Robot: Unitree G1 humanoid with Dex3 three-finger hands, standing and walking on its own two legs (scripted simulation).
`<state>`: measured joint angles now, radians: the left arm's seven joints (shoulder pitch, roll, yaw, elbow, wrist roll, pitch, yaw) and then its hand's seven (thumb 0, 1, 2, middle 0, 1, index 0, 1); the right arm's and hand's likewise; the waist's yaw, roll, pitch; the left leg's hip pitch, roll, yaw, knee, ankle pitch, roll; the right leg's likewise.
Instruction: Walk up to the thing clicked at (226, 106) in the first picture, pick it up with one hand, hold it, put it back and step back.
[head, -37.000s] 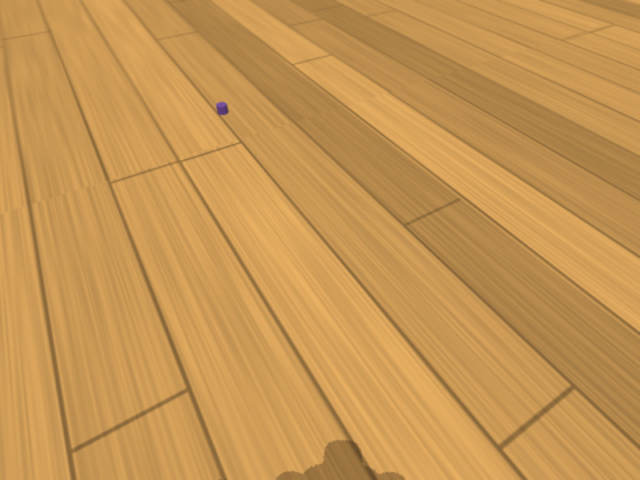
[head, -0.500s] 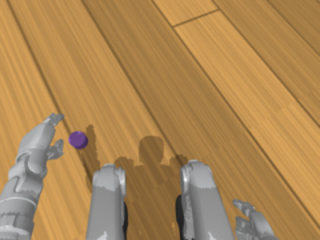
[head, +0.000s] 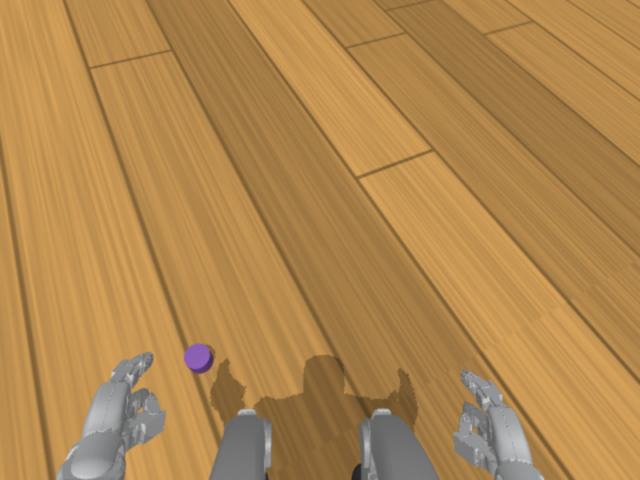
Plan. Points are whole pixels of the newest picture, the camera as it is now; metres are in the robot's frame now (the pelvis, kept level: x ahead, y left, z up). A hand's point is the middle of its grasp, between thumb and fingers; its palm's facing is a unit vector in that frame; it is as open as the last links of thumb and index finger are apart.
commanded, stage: home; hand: left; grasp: from above
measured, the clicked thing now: (199, 358) +0.44 +0.28 -0.60
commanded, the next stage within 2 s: none
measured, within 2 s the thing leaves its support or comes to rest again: neither
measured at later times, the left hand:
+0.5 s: hand (133, 429) +0.20 +0.18 +0.04, palm faces +0.08 -0.98 -0.21, open 7.4 cm
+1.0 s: hand (142, 432) +0.20 +0.18 +0.04, palm faces +0.07 -0.98 -0.21, open 7.4 cm
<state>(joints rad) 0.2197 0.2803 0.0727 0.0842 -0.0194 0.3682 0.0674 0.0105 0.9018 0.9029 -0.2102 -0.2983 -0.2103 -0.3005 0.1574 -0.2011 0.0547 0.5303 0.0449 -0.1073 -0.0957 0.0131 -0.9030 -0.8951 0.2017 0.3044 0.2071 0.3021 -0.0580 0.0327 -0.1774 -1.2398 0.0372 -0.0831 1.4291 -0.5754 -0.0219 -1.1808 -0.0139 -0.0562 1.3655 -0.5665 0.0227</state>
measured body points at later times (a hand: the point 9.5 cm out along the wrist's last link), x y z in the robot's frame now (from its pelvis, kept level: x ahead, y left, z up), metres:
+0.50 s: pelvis +0.05 +0.00 +0.09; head +0.06 +0.00 +0.54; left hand +0.19 +0.24 +0.06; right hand +0.22 -0.24 +0.03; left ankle +0.05 +0.13 -0.59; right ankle +0.04 -0.14 -0.59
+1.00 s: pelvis +0.04 -0.01 +0.09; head +0.06 -0.01 +0.54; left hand +0.19 +0.23 +0.06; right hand +0.21 -0.25 +0.02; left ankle +0.05 +0.13 -0.59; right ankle +0.04 -0.14 -0.59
